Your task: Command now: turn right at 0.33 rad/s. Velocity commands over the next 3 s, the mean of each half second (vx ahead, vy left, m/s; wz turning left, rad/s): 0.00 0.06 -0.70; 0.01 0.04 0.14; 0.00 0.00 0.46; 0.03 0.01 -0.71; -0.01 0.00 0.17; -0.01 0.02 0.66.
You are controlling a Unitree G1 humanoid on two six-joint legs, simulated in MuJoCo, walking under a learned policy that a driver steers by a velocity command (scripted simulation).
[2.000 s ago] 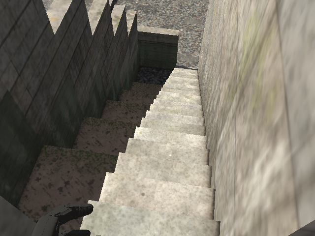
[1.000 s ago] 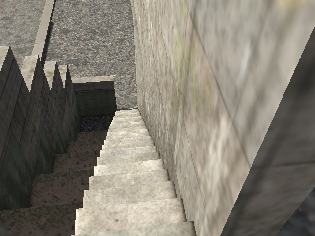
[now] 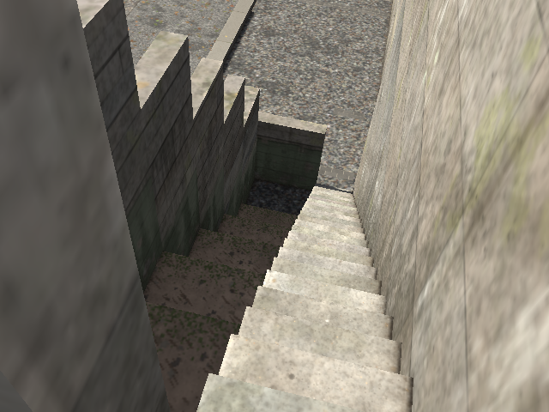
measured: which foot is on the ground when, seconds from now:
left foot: down 0.00-0.14, up 0.16-0.74, down 0.76-1.00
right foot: up 0.00-0.12, down 0.14-0.92, up 0.94-1.00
